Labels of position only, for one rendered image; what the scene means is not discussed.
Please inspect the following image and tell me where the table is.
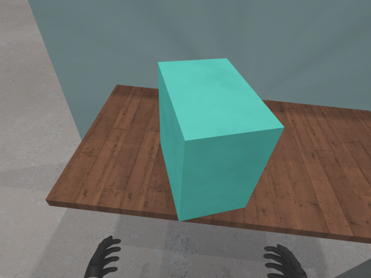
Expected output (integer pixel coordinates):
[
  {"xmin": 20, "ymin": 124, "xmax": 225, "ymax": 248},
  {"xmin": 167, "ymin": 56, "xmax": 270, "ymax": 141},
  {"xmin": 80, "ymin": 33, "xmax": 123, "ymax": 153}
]
[{"xmin": 45, "ymin": 85, "xmax": 371, "ymax": 278}]

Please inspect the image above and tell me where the left robot hand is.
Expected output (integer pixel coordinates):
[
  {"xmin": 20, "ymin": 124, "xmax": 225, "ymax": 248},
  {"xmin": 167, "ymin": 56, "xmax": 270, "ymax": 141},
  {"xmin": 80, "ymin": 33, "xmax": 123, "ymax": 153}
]
[{"xmin": 84, "ymin": 236, "xmax": 121, "ymax": 278}]

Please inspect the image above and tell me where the right robot hand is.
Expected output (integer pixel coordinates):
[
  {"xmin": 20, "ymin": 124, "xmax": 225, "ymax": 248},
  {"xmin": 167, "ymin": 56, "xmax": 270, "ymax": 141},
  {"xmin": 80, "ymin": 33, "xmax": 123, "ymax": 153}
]
[{"xmin": 263, "ymin": 244, "xmax": 307, "ymax": 278}]

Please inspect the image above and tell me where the carton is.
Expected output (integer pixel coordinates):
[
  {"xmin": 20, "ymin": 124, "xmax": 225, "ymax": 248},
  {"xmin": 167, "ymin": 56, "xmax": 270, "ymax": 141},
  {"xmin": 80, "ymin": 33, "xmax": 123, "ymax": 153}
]
[{"xmin": 158, "ymin": 58, "xmax": 285, "ymax": 221}]

